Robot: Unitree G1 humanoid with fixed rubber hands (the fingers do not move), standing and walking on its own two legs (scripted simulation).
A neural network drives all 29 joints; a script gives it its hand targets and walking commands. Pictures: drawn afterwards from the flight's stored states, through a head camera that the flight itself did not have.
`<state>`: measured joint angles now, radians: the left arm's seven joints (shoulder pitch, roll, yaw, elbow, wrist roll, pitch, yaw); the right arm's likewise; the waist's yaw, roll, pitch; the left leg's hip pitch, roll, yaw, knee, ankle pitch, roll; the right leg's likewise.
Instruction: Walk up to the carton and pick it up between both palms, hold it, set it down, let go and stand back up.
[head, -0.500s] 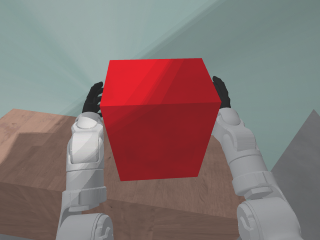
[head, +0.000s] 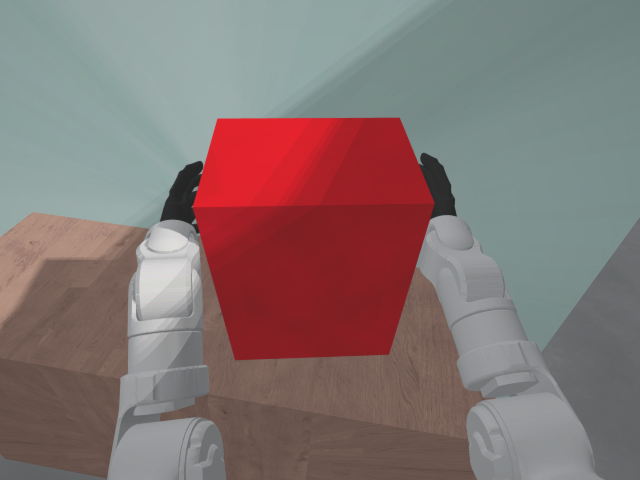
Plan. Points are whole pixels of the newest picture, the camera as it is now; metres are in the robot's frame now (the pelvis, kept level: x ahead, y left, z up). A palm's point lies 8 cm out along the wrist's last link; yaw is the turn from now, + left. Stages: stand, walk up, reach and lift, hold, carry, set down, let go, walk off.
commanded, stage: hold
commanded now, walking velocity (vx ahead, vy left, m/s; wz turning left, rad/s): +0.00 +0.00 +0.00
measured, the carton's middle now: (311, 247) +0.37 +0.01 +0.16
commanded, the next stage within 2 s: none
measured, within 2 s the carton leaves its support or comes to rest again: neither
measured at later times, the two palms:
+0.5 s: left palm (183, 224) +0.35 +0.15 +0.21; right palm (443, 226) +0.35 -0.15 +0.21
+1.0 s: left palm (176, 231) +0.35 +0.16 +0.20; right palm (435, 221) +0.36 -0.14 +0.21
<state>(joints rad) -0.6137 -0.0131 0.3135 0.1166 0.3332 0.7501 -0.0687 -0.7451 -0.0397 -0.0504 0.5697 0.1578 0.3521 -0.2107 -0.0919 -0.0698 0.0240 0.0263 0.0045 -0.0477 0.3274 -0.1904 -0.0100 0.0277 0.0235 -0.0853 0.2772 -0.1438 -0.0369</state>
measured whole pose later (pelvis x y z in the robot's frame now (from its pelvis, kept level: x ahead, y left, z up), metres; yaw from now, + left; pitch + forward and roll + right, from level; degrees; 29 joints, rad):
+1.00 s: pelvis -0.01 +0.00 +0.00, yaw +0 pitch -10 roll -1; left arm -0.63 -0.01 0.31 0.13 0.34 0.74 -0.06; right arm -0.76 -0.03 -0.07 0.61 0.14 0.31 -0.19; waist -0.09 -0.09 0.04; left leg 0.01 0.01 -0.04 0.33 -0.18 -0.01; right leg 0.02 0.03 -0.08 0.28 -0.13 -0.04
